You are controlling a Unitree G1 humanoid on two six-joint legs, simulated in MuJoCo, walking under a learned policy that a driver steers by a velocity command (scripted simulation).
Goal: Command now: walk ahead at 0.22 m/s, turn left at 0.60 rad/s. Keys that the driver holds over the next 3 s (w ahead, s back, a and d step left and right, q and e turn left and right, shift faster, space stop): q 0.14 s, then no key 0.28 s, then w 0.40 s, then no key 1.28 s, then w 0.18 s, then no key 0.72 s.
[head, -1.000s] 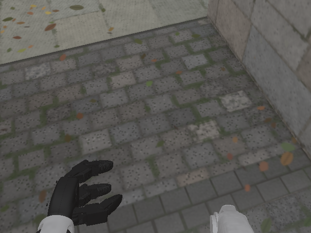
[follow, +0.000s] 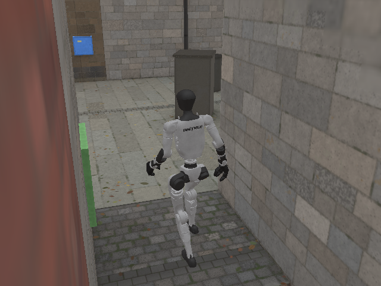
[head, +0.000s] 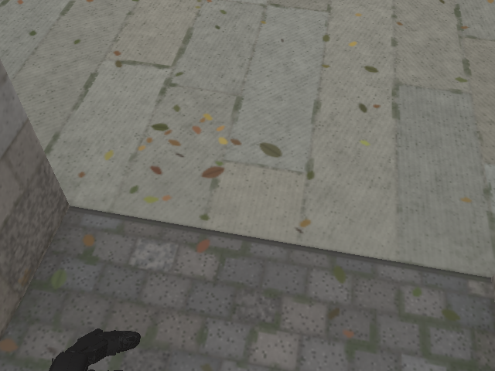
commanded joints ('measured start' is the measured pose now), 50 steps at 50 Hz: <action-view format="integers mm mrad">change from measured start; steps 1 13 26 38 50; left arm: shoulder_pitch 222 163 241 97 354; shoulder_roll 179 131 143 100 248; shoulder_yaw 65 57 70 53 81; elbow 7 3 25 39 143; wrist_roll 10 -1 -2 -1 -16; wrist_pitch -38 -4 54 30 -12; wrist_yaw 21 31 -8 -32 5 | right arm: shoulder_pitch -94 -111 -173 3 5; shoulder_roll -152 -55 -122 -112 -73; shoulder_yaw -37 9 19 -20 -2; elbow -85 -75 -43 44 36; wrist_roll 11 -26 -7 -5 -18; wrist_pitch -14 113 50 -35 -11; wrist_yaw -11 33 4 16 6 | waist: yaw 160 58 118 56 161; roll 132 -110 183 144 -145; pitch -127 -139 41 24 -152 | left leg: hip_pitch -120 -426 -169 -3 -576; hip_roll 120 104 418 380 131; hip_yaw -103 169 -292 -63 157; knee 292 673 -330 -332 715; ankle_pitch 875 42 -304 32 -100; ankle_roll -23 -87 105 116 -55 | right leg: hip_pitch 414 258 -128 -119 648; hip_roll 28 -258 -24 -56 -343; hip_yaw -26 30 -22 -45 418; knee -137 -267 363 184 -249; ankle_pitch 146 123 -380 -182 5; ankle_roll -45 -206 -20 20 -188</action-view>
